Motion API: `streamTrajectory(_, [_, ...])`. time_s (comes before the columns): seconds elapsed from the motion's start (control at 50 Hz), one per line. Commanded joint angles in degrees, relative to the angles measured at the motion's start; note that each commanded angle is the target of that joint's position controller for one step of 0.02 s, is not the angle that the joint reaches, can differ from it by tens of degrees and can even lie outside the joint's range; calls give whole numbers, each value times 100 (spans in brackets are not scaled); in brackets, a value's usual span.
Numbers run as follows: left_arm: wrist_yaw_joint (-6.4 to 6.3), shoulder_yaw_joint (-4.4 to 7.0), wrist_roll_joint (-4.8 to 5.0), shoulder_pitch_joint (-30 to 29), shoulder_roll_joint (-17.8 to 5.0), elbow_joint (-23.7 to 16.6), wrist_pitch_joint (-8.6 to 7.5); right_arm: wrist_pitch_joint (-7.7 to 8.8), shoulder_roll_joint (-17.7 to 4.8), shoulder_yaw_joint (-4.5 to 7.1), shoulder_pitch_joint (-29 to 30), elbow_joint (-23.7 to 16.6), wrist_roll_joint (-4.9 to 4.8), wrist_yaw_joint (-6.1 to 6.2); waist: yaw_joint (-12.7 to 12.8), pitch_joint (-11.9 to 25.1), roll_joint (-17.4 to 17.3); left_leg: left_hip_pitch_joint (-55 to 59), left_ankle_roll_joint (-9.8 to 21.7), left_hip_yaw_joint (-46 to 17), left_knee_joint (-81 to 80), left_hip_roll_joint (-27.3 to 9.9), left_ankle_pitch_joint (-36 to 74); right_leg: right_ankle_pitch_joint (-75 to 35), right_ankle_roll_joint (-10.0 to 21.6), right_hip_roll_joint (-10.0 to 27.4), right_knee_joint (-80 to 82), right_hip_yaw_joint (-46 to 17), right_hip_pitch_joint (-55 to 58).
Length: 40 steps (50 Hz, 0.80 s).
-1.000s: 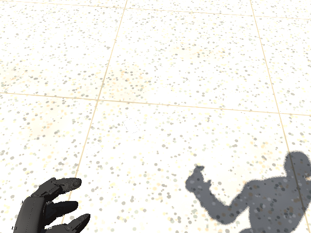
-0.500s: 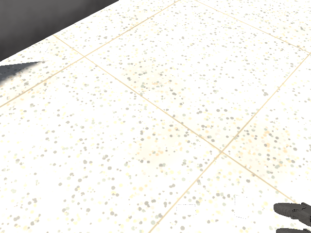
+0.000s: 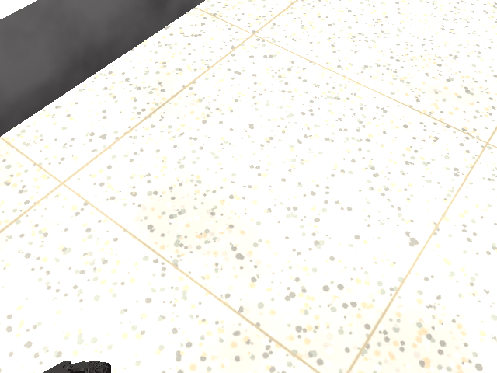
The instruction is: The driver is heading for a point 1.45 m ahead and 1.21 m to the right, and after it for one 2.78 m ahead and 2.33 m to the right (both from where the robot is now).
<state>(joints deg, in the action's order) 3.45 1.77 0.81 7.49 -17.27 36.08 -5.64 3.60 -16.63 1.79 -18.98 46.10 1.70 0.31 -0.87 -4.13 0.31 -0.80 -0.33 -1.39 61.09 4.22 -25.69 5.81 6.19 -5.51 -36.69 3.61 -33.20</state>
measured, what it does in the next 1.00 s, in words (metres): walks ahead, turning right: left foot, then right foot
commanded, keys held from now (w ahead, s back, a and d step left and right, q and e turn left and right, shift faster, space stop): e+shift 1.00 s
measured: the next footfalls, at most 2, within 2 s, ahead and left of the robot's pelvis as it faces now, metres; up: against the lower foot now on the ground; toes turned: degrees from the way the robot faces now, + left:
left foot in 0.38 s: +0.47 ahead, +0.03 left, +0.00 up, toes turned -35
right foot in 0.84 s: +0.24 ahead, -0.12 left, +0.00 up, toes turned -52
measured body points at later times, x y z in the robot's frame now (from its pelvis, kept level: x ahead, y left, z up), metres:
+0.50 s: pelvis +0.28 +0.02 +0.03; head +0.32 +0.00 +0.48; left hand +0.55 +0.22 -0.07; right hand +0.35 -0.30 -0.05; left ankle +0.44 +0.05 -0.70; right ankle +0.17 -0.06 -0.61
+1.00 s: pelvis +0.29 -0.02 +0.04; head +0.28 -0.08 +0.49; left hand +0.61 +0.04 -0.03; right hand +0.15 -0.33 -0.07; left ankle +0.44 +0.05 -0.62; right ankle +0.22 -0.09 -0.70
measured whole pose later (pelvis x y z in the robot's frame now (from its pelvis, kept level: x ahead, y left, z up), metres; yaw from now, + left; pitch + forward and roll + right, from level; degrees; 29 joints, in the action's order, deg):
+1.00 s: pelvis +0.29 -0.02 +0.04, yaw -57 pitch +3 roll +3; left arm -1.4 4.8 0.4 14.8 -18.6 34.9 2.5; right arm -0.4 -18.9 5.9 -4.2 40.0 1.1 1.9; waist 0.7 -3.2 -1.8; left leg -33.5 -2.9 -2.2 59.8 0.5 -21.1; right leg 13.5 2.0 -0.8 -30.3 -5.2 -19.3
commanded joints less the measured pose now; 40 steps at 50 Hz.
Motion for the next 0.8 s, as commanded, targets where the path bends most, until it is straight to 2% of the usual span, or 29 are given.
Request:
streamTrajectory(0.02, [-135, 393, -178, 1662, -994, -255, 76, 426, -934, 77, 415, -1128, -325, -116, 785, 2355, 536, -4065, -27, -1133, 2975, -50, -48, -417, 1388, 2044, 1492, -4529, 5704])
streamTrajectory(0.04, [-109, 397, -90, 1232, -1007, -292, 81, 468, -773, 11, 804, -1312, -209, -93, 413, 1381, -471, -3951, 59, -893, 2347, -174, -29, -1260, 1243, 1770, 1689, -4001, 4343])
streamTrajectory(0.06, [-125, 370, -46, 891, -939, -392, 61, 427, -776, 40, 903, -1314, -97, -58, 187, 1017, -677, -3772, 24, -791, 1898, -320, -7, -2169, 1260, 1594, 1680, -3491, 3536])
streamTrajectory(0.08, [-160, 355, -80, 731, -920, -412, 72, 353, -769, 50, 775, -1296, -29, -61, -39, 745, -562, -3445, -36, -764, 1546, -425, 30, -2856, 1223, 1374, 1812, -3111, 2818])
streamTrajectory(0.1, [-186, 344, -50, 604, -862, -407, 92, 280, -778, 65, 714, -1257, 12, -24, -131, 548, -423, -3322, -148, -693, 1118, -461, 71, -3261, 1172, 1160, 1873, -2804, 2355])
streamTrajectory(0.14, [-279, 357, 12, 501, -903, -317, 150, 205, -589, 4, 790, -1315, 48, 54, -200, 485, -243, -3009, -370, -458, -131, -368, 364, -3947, 1023, 762, 1808, -2332, 1641])
streamTrajectory(0.18, [-423, 436, 46, 563, -1088, -226, 341, 141, -474, -40, 1027, -1383, -7, 96, -123, 865, -27, -2549, -520, -264, -1205, 4, 1175, -4210, 755, 461, 1569, -2132, 1395])
streamTrajectory(0.2, [-489, 467, 85, 586, -1135, -200, 448, 119, -471, -38, 1138, -1399, -46, 93, -75, 1078, 112, -2237, -532, -251, -1687, 153, 1692, -3910, 516, 323, 1458, -2104, 1322])
streamTrajectory(0.24, [-600, 490, 157, 764, -1107, -124, 619, 107, -482, -21, 1581, -1512, -92, 58, 141, 1222, 300, -1916, -498, -307, -2530, 373, 2505, -2820, 83, 168, 1303, -2300, 1338])
streamTrajectory(0.28, [-674, 485, 119, 832, -1006, -104, 720, 131, -557, 25, 1887, -1603, -127, 27, 254, 1108, 556, -1793, -458, -550, -3124, 402, 2836, -1729, -110, 146, 1177, -2730, 1504])
streamTrajectory(0.32, [-707, 466, 31, 624, -831, -208, 743, 179, -742, 127, 1787, -1538, -142, 28, 143, 991, 782, -1699, -386, -897, -3529, 181, 2939, -962, -154, 217, 787, -3141, 1798])
streamTrajectory(0.34, [-703, 441, 29, 445, -722, -287, 748, 214, -772, 168, 1471, -1410, -125, 44, -26, 1054, 787, -1379, -311, -977, -3896, -39, 3291, -607, -233, 153, 340, -3162, 1909])
streamTrajectory(0.36, [-647, 353, 28, 510, -464, -324, 762, 233, -757, 173, 1025, -1263, -56, 70, -135, 1479, 325, -502, -41, -1197, -4220, -616, 3834, 440, -404, -91, -752, -2780, 1857])
streamTrajectory(0.38, [-607, 213, -80, 966, -24, -321, 766, 167, -825, 155, 965, -1344, 5, 135, 150, 1851, -679, 785, 479, -2285, -3702, -1784, 5613, 3272, -583, -609, -2048, -2082, 835])
streamTrajectory(0.4, [-506, 246, -15, 1903, -322, -362, 726, 55, -803, 139, 831, -1437, 121, 135, 518, 2239, -1460, 1307, 1370, -3725, -3629, -2905, 6136, 3996, -790, -596, -2888, -1893, 120])
streamTrajectory(0.42, [-420, 355, 45, 2243, -842, -215, 734, -60, -946, 262, 1005, -1419, -37, 161, 532, 2280, -1461, 1156, 1955, -4177, -3556, -3359, 5156, 3589, -1077, -3, -3868, -1464, -219])
streamTrajectory(0.44, [-435, 464, 171, 1560, -1132, -169, 779, -118, -698, 240, 1219, -1463, -38, 221, 294, 1829, -948, 661, 1762, -3698, -3854, -2787, 3357, 2851, -1187, 295, -4171, -1268, -579])
streamTrajectory(0.46, [-490, 524, 153, 1074, -1312, -140, 884, -199, -490, 161, 1351, -1556, -18, 256, 135, 1438, -301, -75, 1337, -2783, -4063, -2184, 2268, 2276, -1205, 472, -4125, -1163, -406])
streamTrajectory(0.48, [-535, 518, 122, 899, -1249, -237, 969, -242, -527, 145, 1597, -1588, -15, 253, 192, 1028, -274, -821, 1116, -2160, -4270, -1789, 2144, 1985, -1205, 520, -3977, -1037, -210])
streamTrajectory(0.5, [-552, 463, 73, 830, -1060, -313, 997, -263, -593, 164, 1700, -1535, -3, 252, 231, 754, -373, -1273, 1070, -1661, -4414, -1556, 2312, 1797, -1206, 553, -3815, -851, -59])
streamTrajectory(0.52, [-551, 405, 32, 836, -835, -372, 980, -276, -626, 196, 1635, -1436, 15, 265, 235, 691, -518, -1387, 1095, -1294, -4507, -1420, 2405, 1669, -1195, 592, -3591, -704, 21])
streamTrajectory(0.54, [-550, 363, 34, 850, -669, -403, 949, -286, -612, 213, 1502, -1344, 29, 272, 199, 763, -654, -1284, 1167, -1058, -4557, -1395, 2548, 1628, -1190, 629, -3404, -601, 29])
streamTrajectory(0.56, [-548, 340, 50, 806, -595, -439, 922, -290, -602, 230, 1392, -1273, 33, 271, 148, 847, -734, -1085, 1275, -949, -4589, -1495, 2689, 1611, -1193, 710, -3249, -574, -52])
streamTrajectory(0.6, [-527, 333, 49, 646, -600, -520, 896, -286, -654, 281, 1288, -1177, 10, 263, 77, 1000, -743, -753, 1472, -884, -4641, -1820, 2770, 1533, -1194, 939, -2954, -616, -192])
streamTrajectory(0.64, [-493, 343, 32, 545, -630, -561, 901, -291, -753, 339, 1332, -1121, -20, 248, 71, 1065, -721, -702, 1520, -709, -4689, -2001, 2596, 1383, -1161, 1095, -2620, -604, -94])
streamTrajectory(0.72, [-398, 357, 36, 485, -620, -564, 947, -316, -963, 451, 1538, -1050, -77, 185, 106, 1022, -851, -1004, 1338, -66, -4728, -2079, 2212, 1192, -968, 1141, -1686, -332, 641])
streamTrajectory(0.78, [-316, 408, 46, 470, -672, -563, 1013, -315, -1074, 535, 1478, -936, -166, 94, 98, 1003, -897, -953, 1152, 275, -4538, -2218, 2077, 1266, -740, 1042, -779, -63, 1163])
streamTrajectory(0.8, [-288, 435, 48, 556, -671, -532, 1037, -316, -1078, 552, 1491, -904, -210, 69, 175, 1017, -848, -947, 1027, 404, -4360, -2233, 1985, 1143, -625, 977, -309, 32, 1415])
Velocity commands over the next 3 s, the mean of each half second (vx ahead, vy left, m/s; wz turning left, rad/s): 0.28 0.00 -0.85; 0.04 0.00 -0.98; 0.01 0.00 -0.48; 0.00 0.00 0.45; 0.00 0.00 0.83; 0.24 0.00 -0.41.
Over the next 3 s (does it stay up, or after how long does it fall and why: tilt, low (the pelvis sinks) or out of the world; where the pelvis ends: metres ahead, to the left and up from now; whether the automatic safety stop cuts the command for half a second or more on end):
stays up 0.43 -0.10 0.04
